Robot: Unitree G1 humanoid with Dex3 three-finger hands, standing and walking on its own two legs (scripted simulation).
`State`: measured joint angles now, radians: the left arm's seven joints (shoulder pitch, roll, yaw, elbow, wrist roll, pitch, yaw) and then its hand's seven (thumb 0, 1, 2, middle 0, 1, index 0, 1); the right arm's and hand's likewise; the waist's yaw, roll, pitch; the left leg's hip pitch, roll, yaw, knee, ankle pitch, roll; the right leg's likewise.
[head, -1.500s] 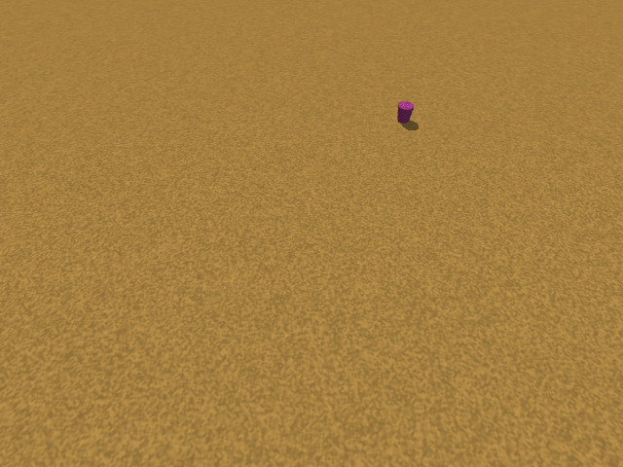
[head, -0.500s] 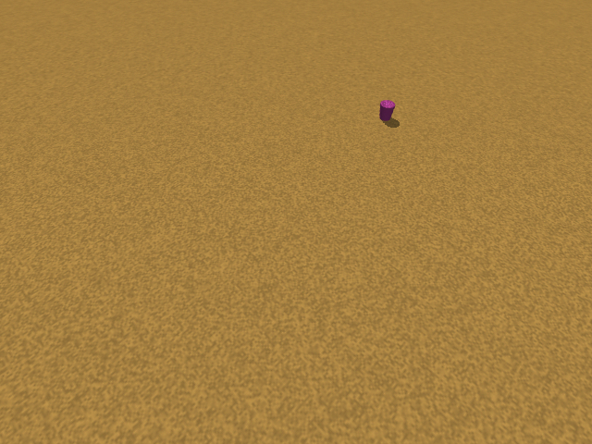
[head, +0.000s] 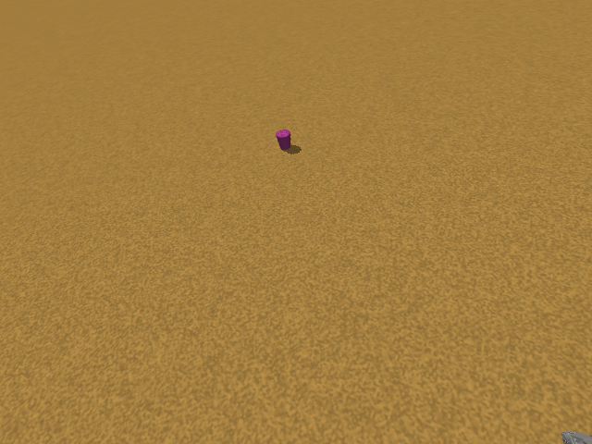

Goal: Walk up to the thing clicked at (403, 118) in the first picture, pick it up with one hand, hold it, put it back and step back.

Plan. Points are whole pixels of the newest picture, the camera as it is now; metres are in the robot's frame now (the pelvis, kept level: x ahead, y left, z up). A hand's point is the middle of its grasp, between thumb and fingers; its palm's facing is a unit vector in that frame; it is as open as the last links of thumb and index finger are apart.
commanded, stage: walk up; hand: left
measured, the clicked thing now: (284, 140) +1.90 +0.21 -0.69
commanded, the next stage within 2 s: none
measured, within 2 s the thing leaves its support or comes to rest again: neither
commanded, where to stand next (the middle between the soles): +1.60 +0.55 m, yaw -79 degrees
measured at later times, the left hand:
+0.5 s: hand (138, 296) +0.45 +0.38 -0.13, palm faces -0.37 -0.77 -0.52, open 7.4 cm
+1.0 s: hand (218, 164) +0.84 +0.26 -0.09, palm faces -0.51 -0.67 -0.54, open 7.4 cm
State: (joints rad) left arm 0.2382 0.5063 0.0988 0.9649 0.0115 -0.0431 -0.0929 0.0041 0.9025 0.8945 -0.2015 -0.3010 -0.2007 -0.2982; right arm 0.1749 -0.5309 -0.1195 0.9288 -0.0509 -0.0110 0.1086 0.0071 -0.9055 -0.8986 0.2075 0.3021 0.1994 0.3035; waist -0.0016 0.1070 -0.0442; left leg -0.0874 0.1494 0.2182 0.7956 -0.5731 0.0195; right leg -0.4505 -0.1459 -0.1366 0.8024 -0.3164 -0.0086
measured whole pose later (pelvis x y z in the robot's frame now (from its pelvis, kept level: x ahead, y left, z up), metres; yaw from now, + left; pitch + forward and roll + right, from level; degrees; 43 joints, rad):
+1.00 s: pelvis +0.57 +0.09 +0.01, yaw -36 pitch -2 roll -3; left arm 0.25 0.43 0.03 0.79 -0.02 -0.07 0.08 0.00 0.90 0.89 -0.21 -0.30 -0.20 -0.30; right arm 0.26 -0.43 -0.07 0.74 -0.06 0.05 0.09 0.01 -0.91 -0.90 0.21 0.30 0.20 0.30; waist -0.06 0.14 0.08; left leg -0.53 0.06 -0.08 1.29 -0.41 -0.04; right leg -0.36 -0.02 -0.12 0.69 -0.30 -0.02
